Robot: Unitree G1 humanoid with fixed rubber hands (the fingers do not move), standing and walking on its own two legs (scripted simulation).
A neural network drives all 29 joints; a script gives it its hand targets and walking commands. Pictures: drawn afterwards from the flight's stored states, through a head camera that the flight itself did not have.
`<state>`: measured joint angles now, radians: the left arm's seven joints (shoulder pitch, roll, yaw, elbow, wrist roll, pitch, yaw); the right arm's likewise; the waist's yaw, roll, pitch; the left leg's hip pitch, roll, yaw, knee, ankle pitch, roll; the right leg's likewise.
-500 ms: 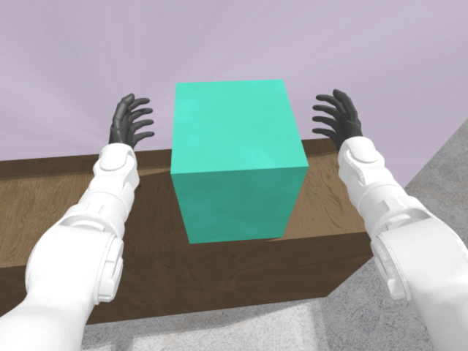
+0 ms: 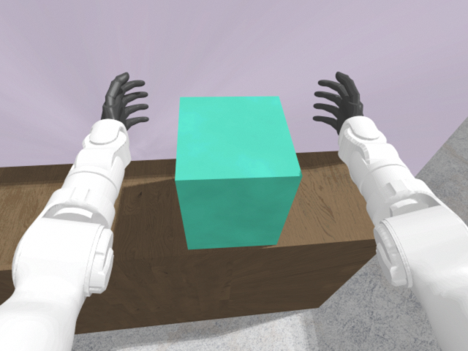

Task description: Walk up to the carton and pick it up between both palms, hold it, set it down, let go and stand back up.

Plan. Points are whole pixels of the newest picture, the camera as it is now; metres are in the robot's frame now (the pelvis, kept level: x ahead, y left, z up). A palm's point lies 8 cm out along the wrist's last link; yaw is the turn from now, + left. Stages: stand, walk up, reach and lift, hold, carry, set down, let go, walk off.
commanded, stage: set down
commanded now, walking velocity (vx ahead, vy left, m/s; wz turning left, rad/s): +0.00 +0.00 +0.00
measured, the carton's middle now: (231, 176) +0.49 +0.03 +0.00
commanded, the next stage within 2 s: none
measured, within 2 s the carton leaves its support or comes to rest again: neither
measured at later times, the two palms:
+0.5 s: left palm (115, 187) +0.39 +0.23 +0.07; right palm (334, 184) +0.42 -0.15 +0.07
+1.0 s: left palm (117, 230) +0.33 +0.22 +0.03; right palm (338, 229) +0.35 -0.16 +0.03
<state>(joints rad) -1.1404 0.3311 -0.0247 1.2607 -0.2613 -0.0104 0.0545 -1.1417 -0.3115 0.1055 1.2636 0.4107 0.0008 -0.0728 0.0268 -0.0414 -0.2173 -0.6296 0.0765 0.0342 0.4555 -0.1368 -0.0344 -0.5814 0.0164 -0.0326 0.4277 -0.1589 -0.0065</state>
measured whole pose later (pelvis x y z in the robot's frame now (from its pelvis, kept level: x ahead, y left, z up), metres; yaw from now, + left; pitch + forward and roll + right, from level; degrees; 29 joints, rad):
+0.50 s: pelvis +0.01 +0.00 +0.01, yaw +1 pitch +10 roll -1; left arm -0.63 0.26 0.05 0.85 -0.17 -0.03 0.03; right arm -0.67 -0.20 0.06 0.95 0.34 -0.12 -0.09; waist 0.02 -0.03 -0.09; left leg -0.44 0.07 0.02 0.44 -0.17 -0.04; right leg -0.38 0.01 -0.05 0.41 -0.19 -0.01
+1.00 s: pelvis +0.01 +0.00 +0.01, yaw +2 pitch +2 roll +0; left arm -0.36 0.18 0.08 0.77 -0.10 -0.18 0.00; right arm -0.37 -0.14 0.05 0.87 0.25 -0.23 -0.08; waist 0.03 -0.03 -0.02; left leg -0.27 0.06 0.02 0.41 -0.18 -0.04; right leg -0.21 0.00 -0.05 0.40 -0.22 -0.01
